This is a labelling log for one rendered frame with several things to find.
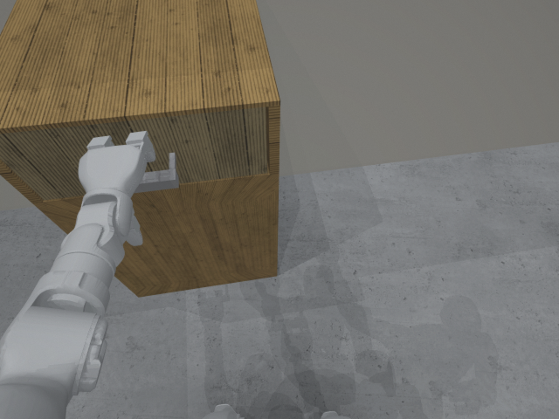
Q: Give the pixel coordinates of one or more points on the left robot upper arm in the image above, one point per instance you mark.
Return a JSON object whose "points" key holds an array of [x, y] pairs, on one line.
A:
{"points": [[52, 355]]}

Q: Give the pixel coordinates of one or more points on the left robot forearm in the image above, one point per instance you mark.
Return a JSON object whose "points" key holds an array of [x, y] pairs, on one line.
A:
{"points": [[84, 268]]}

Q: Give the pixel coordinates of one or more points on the left robot shin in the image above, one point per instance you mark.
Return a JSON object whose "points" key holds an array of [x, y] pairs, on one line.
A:
{"points": [[224, 407]]}

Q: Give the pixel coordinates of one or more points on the cabinet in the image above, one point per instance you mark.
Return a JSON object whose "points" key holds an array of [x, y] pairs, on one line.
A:
{"points": [[68, 63]]}

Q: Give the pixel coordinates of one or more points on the drawer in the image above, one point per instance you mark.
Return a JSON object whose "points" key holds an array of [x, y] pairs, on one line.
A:
{"points": [[208, 146]]}

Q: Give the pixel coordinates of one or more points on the robot left hand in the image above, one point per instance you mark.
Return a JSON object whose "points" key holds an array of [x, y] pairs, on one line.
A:
{"points": [[106, 166]]}

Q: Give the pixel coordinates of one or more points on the handle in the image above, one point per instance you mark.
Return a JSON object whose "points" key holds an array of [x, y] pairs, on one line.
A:
{"points": [[163, 179]]}

